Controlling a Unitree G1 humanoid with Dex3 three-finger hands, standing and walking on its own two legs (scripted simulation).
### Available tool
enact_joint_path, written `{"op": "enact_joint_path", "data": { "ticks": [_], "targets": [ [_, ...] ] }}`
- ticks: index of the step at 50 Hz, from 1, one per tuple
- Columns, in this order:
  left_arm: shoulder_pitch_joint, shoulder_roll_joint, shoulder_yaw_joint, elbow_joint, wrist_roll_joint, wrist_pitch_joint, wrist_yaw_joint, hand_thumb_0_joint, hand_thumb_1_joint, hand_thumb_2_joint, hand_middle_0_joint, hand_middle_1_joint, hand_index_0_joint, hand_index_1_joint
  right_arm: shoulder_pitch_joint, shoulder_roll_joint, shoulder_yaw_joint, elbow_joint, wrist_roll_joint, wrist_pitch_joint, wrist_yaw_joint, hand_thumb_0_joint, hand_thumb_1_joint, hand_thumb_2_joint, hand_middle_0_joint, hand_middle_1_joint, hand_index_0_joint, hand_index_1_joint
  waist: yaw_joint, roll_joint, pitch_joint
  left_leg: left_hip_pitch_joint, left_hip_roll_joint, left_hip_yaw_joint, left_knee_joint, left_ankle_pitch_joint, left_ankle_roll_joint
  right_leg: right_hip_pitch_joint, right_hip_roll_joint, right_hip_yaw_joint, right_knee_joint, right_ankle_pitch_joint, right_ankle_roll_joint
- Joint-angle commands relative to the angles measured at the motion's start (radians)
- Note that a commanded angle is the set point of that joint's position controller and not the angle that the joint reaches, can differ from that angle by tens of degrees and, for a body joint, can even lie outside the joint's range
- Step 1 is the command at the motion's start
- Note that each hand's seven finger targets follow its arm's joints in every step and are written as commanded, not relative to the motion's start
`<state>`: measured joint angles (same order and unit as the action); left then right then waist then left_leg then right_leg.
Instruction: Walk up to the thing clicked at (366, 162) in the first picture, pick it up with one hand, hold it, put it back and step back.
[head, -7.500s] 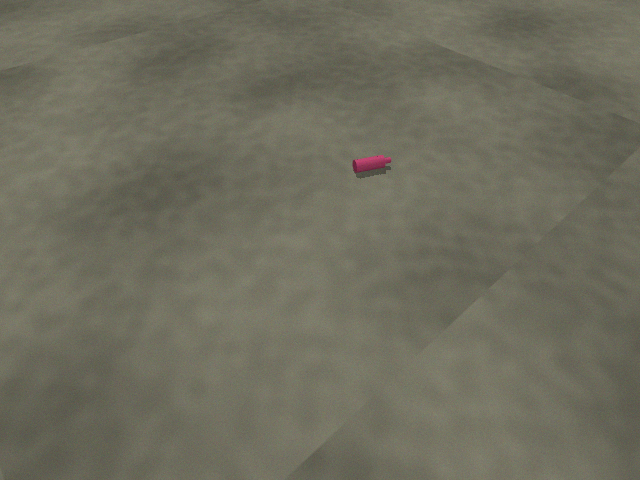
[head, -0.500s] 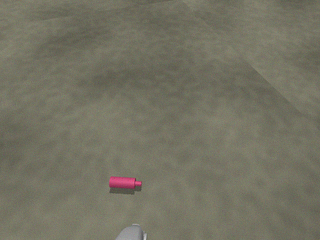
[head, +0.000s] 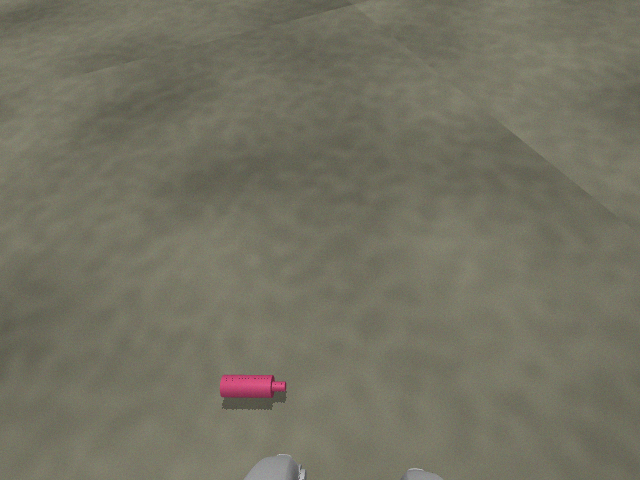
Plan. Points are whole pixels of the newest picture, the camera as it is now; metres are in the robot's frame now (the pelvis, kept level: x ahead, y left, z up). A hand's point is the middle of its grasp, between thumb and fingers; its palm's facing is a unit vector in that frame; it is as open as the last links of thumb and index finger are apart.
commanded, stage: walk up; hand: left
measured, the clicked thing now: (254, 386) +0.49 +0.27 -0.72
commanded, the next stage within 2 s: none
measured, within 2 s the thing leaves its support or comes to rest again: neither
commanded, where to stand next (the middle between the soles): +0.07 +0.05 m, yaw -1 degrees
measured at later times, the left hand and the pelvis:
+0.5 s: hand out of the picture +0.08 +0.32 -0.15, palm faces +0.02 -0.93 -0.37, open 7.3 cm; pelvis +0.02 +0.05 +0.01, yaw +2 degrees
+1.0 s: hand out of the picture +0.10 +0.30 -0.12, palm faces +0.00 -0.93 -0.36, open 7.3 cm; pelvis +0.03 +0.04 +0.03, yaw +1 degrees
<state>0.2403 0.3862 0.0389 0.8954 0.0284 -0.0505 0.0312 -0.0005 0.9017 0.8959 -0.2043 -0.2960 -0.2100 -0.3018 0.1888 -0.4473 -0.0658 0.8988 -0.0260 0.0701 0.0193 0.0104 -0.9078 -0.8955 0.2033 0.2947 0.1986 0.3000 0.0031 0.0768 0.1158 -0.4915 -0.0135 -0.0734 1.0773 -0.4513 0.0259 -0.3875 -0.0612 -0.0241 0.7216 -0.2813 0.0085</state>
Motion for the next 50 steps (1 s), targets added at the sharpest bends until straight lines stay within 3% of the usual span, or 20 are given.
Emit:
{"op": "enact_joint_path", "data": {
  "ticks": [1, 5, 7, 9, 10, 11, 12, 13, 14, 16, 18, 20, 21, 22, 23, 25, 27, 31, 43, 50],
  "targets": [
    [0.0, 0.318, 0.095, -0.063, 0.005, -0.023, 0.027, 0.0, 0.9, 0.9, -0.2, -0.3, -0.2, -0.3, 0.083, -0.18, -0.065, -0.036, 0.0, -0.018, 0.005, 0.0, -0.9, -0.9, 0.2, 0.3, 0.2, 0.3, 0.003, -0.242, -0.094, -0.076, 0.041, -0.037, 0.065, 0.047, -0.013, 0.096, -0.22, 0.298, -0.366, -0.225, -0.172],
    [0.037, 0.303, 0.097, -0.06, 0.016, -0.016, 0.015, 0.0, 0.9, 0.9, -0.2, -0.3, -0.2, -0.3, 0.035, -0.154, -0.048, -0.035, 0.003, -0.03, 0.012, 0.0, -0.9, -0.9, 0.2, 0.3, 0.2, 0.3, 0.053, -0.321, -0.114, -0.037, 0.039, 0.048, -0.183, -0.051, -0.023, 0.169, -0.182, 0.235, -0.328, -0.243, -0.174],
    [0.01, 0.314, 0.097, -0.063, 0.014, -0.006, 0.005, 0.0, 0.9, 0.9, -0.2, -0.3, -0.2, -0.3, 0.043, -0.147, -0.042, -0.021, 0.004, -0.045, 0.012, 0.0, -0.9, -0.9, 0.2, 0.3, 0.2, 0.3, 0.049, -0.343, -0.123, 0.06, 0.026, 0.088, -0.321, -0.111, -0.02, 0.133, -0.18, 0.214, -0.286, -0.21, -0.184],
    [-0.033, 0.31, 0.084, -0.069, -0.003, 0.009, -0.002, 0.0, 0.9, 0.9, -0.2, -0.3, -0.2, -0.3, 0.113, -0.141, -0.043, 0.02, 0.003, -0.062, 0.004, 0.0, -0.9, -0.9, 0.2, 0.3, 0.2, 0.3, -0.006, -0.279, -0.13, 0.242, 0.0, 0.133, -0.532, 0.072, -0.006, 0.022, -0.167, 0.153, -0.177, -0.097, -0.158],
    [-0.022, 0.26, 0.063, -0.067, -0.01, 0.015, -0.002, 0.0, 0.9, 0.9, -0.2, -0.3, -0.2, -0.3, 0.138, -0.16, -0.051, 0.045, -0.003, -0.07, -0.005, 0.0, -0.9, -0.9, 0.2, 0.3, 0.2, 0.3, -0.025, -0.175, -0.14, 0.335, -0.011, 0.108, -0.594, 0.123, -0.003, -0.053, -0.126, 0.104, -0.053, -0.076, -0.113],
    [-0.021, 0.192, 0.04, -0.075, -0.02, 0.02, -0.003, 0.0, 0.9, 0.9, -0.2, -0.3, -0.2, -0.3, 0.155, -0.205, -0.061, 0.046, -0.014, -0.078, -0.016, 0.0, -0.9, -0.9, 0.2, 0.3, 0.2, 0.3, -0.035, -0.004, -0.138, 0.364, 0.124, -0.135, -0.698, 0.015, 0.043, -0.157, -0.061, 0.04, 0.124, -0.097, -0.059],
    [-0.03, 0.149, 0.026, -0.083, -0.032, 0.022, 0.001, 0.0, 0.9, 0.9, -0.2, -0.3, -0.2, -0.3, 0.09, -0.288, -0.068, 0.003, -0.019, -0.084, -0.022, 0.0, -0.9, -0.9, 0.2, 0.3, 0.2, 0.3, -0.024, 0.144, -0.083, 0.303, 0.318, -0.461, -0.802, -0.134, 0.128, -0.29, 0.056, -0.014, 0.193, -0.279, -0.011],
    [-0.085, 0.255, 0.052, -0.06, -0.019, 0.02, 0.01, 0.0, 0.9, 0.9, -0.2, -0.3, -0.2, -0.3, 0.043, -0.338, -0.075, 0.001, -0.002, -0.082, -0.017, 0.0, -0.9, -0.9, 0.2, 0.3, 0.2, 0.3, -0.05, 0.101, -0.044, 0.13, 0.378, -0.511, -0.803, -0.193, 0.229, -0.182, 0.007, 0.075, 0.229, -0.324, -0.025],
    [-0.06, 0.277, 0.055, -0.035, -0.023, 0.015, 0.006, 0.0, 0.9, 0.9, -0.2, -0.3, -0.2, -0.3, -0.028, -0.306, -0.065, -0.012, 0.0, -0.08, -0.016, 0.0, -0.9, -0.9, 0.2, 0.3, 0.2, 0.3, -0.009, 0.081, 0.003, 0.041, 0.362, -0.441, -0.768, -0.138, 0.24, -0.101, -0.013, 0.061, 0.228, -0.296, -0.027],
    [0.017, 0.217, 0.042, 0.017, -0.036, 0.004, -0.005, 0.0, 0.9, 0.9, -0.2, -0.3, -0.2, -0.3, -0.082, -0.203, -0.028, -0.019, 0.001, -0.088, -0.021, 0.0, -0.9, -0.9, 0.2, 0.3, 0.2, 0.3, 0.035, 0.068, -0.018, 0.125, 0.211, -0.162, -0.639, 0.208, 0.146, -0.037, 0.002, 0.036, 0.062, -0.155, -0.028],
    [0.05, 0.209, 0.045, 0.049, -0.039, -0.003, -0.005, 0.0, 0.9, 0.9, -0.2, -0.3, -0.2, -0.3, -0.072, -0.196, -0.022, -0.001, 0.014, -0.096, -0.019, 0.0, -0.9, -0.9, 0.2, 0.3, 0.2, 0.3, 0.043, 0.102, -0.071, 0.129, 0.175, -0.092, -0.539, 0.408, 0.099, 0.106, 0.032, -0.024, -0.108, 0.007, -0.029],
    [0.029, 0.22, 0.045, 0.06, -0.03, -0.01, 0.003, 0.0, 0.9, 0.9, -0.2, -0.3, -0.2, -0.3, -0.043, -0.161, -0.01, 0.012, 0.03, -0.093, -0.019, 0.0, -0.9, -0.9, 0.2, 0.3, 0.2, 0.3, 0.035, 0.059, -0.131, 0.173, 0.162, -0.063, -0.461, 0.503, 0.06, 0.208, 0.006, 0.038, -0.217, 0.162, -0.05],
    [0.013, 0.257, 0.048, 0.052, -0.023, -0.016, 0.005, 0.0, 0.9, 0.9, -0.2, -0.3, -0.2, -0.3, -0.024, -0.136, -0.003, 0.01, 0.037, -0.094, -0.023, 0.0, -0.9, -0.9, 0.2, 0.3, 0.2, 0.3, 0.016, -0.012, -0.175, 0.176, 0.126, -0.028, -0.415, 0.487, 0.035, 0.24, -0.064, 0.145, -0.208, 0.333, -0.083],
    [-0.034, 0.279, 0.043, 0.046, -0.026, -0.016, 0.003, 0.0, 0.9, 0.9, -0.2, -0.3, -0.2, -0.3, -0.002, -0.127, 0.001, 0.021, 0.037, -0.094, -0.027, 0.0, -0.9, -0.9, 0.2, 0.3, 0.2, 0.3, -0.01, -0.039, -0.187, 0.184, 0.084, -0.004, -0.434, 0.368, 0.02, 0.212, -0.127, 0.223, -0.195, 0.326, -0.122],
    [-0.092, 0.285, 0.038, 0.036, -0.031, -0.01, -0.002, 0.0, 0.9, 0.9, -0.2, -0.3, -0.2, -0.3, 0.028, -0.126, -0.002, 0.048, 0.032, -0.096, -0.034, 0.0, -0.9, -0.9, 0.2, 0.3, 0.2, 0.3, -0.033, -0.086, -0.194, 0.263, 0.082, -0.003, -0.489, 0.28, 0.021, 0.138, -0.152, 0.233, -0.181, 0.314, -0.135],
    [-0.113, 0.226, 0.017, 0.044, -0.039, 0.001, -0.012, 0.0, 0.9, 0.9, -0.2, -0.3, -0.2, -0.3, -0.028, -0.168, -0.01, 0.064, 0.031, -0.104, -0.036, 0.0, -0.9, -0.9, 0.2, 0.3, 0.2, 0.3, -0.014, -0.043, -0.174, 0.283, 0.138, -0.065, -0.576, 0.336, 0.045, 0.125, -0.068, 0.102, -0.128, 0.307, -0.075],
    [-0.104, 0.215, 0.008, 0.073, -0.037, 0.002, -0.014, 0.0, 0.9, 0.9, -0.2, -0.3, -0.2, -0.3, -0.09, -0.174, -0.007, 0.062, 0.032, -0.108, -0.034, 0.0, -0.9, -0.9, 0.2, 0.3, 0.2, 0.3, 0.006, -0.064, -0.149, 0.258, 0.17, -0.079, -0.578, 0.423, 0.067, 0.146, -0.031, 0.063, -0.149, 0.267, -0.049],
    [-0.13, 0.21, 0.003, 0.104, -0.038, -0.002, -0.016, 0.0, 0.9, 0.9, -0.2, -0.3, -0.2, -0.3, -0.109, -0.149, 0.006, 0.088, 0.032, -0.107, -0.033, 0.0, -0.9, -0.9, 0.2, 0.3, 0.2, 0.3, -0.001, -0.064, -0.157, 0.26, 0.142, -0.031, -0.614, 0.394, 0.041, 0.201, -0.054, 0.092, -0.199, 0.318, -0.057],
    [-0.201, 0.192, -0.011, 0.169, -0.03, 0.006, -0.026, 0.0, 0.9, 0.9, -0.2, -0.3, -0.2, -0.3, -0.204, -0.137, 0.016, 0.153, 0.023, -0.101, -0.021, 0.0, -0.9, -0.9, 0.2, 0.3, 0.2, 0.3, 0.007, -0.072, -0.128, 0.311, 0.131, -0.006, -0.76, 0.26, 0.013, 0.226, -0.057, 0.107, -0.346, 0.208, -0.029],
    [-0.203, 0.188, -0.006, 0.191, -0.026, 0.006, -0.029, 0.0, 0.9, 0.9, -0.2, -0.3, -0.2, -0.3, -0.189, -0.129, 0.017, 0.175, 0.024, -0.103, -0.019, 0.0, -0.9, -0.9, 0.2, 0.3, 0.2, 0.3, 0.005, -0.094, -0.158, 0.367, 0.124, 0.017, -0.772, 0.304, 0.005, 0.256, -0.068, 0.112, -0.382, 0.233, -0.025]
  ]
}}
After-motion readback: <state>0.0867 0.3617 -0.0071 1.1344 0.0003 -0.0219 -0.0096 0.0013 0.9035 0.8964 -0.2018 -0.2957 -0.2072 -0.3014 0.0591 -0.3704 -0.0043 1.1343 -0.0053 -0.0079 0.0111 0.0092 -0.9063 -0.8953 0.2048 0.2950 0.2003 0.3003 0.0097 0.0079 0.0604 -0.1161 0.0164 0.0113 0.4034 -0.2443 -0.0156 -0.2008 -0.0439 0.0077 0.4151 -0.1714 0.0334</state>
